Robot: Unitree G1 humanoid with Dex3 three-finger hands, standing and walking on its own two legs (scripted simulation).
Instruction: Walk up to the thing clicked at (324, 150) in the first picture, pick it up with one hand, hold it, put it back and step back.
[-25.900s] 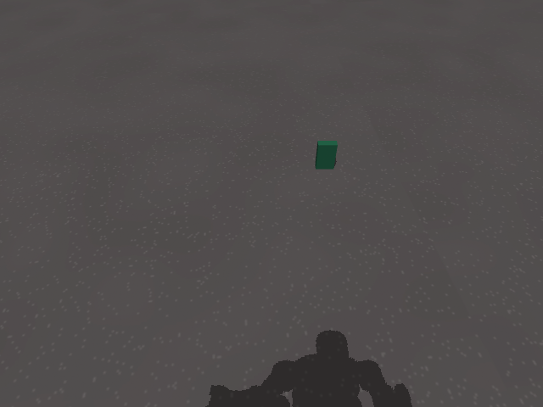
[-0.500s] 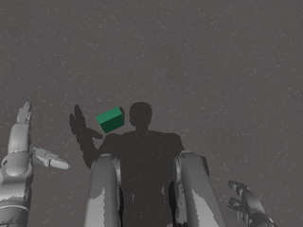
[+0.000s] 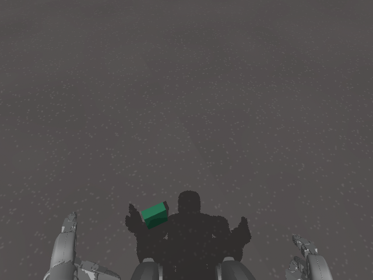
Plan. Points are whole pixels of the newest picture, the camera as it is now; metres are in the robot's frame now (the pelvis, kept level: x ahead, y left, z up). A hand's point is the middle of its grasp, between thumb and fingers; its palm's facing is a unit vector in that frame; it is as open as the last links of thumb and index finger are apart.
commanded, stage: home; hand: left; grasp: from the side
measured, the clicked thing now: (155, 216) +0.44 +0.13 -0.59
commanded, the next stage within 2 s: stand in 1.92 s
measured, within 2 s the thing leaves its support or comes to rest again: neither
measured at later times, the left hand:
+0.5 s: hand (87, 270) +0.18 +0.19 -0.01, palm faces +0.13 -0.95 -0.30, open 17.7 cm
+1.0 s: hand (92, 269) +0.18 +0.18 -0.01, palm faces +0.12 -0.95 -0.30, open 17.6 cm
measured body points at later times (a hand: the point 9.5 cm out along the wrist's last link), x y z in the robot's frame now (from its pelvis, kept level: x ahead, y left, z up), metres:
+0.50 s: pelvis +0.01 +0.00 +0.04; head +0.04 +0.00 +0.49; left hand +0.17 +0.24 +0.01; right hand +0.19 -0.23 -0.02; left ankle +0.03 +0.13 -0.64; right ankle +0.02 -0.13 -0.64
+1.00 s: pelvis +0.01 +0.00 +0.05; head +0.04 -0.01 +0.50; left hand +0.17 +0.23 +0.01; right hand +0.18 -0.25 -0.03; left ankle +0.03 +0.13 -0.64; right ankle +0.02 -0.13 -0.64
